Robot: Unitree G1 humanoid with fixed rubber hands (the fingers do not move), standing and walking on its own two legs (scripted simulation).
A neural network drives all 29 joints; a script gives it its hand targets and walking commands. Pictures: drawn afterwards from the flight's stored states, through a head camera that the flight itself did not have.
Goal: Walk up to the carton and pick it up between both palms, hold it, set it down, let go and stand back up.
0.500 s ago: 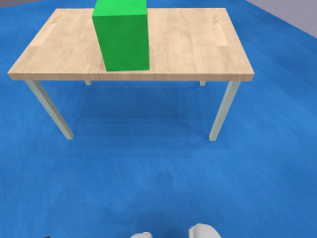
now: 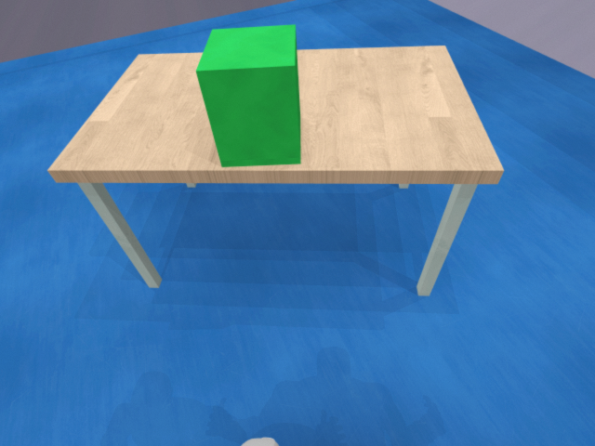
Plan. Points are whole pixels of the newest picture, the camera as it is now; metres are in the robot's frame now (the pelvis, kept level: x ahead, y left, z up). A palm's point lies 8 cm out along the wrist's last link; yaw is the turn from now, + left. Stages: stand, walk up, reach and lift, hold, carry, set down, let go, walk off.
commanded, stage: walk up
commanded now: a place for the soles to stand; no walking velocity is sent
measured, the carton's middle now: (257, 98) +0.88 +0.15 +0.01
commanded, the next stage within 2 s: none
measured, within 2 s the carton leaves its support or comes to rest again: neither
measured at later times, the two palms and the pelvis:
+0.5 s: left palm out of the picture +0.15 +0.35 -0.08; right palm (549, 441) +0.18 -0.30 -0.10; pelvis +0.10 +0.02 +0.00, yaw +1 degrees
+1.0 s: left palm (24, 389) +0.23 +0.46 -0.09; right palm (454, 374) +0.26 -0.19 -0.09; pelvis +0.18 +0.12 -0.01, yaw +0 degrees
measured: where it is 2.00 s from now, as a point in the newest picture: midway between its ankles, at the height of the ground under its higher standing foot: (260, 434)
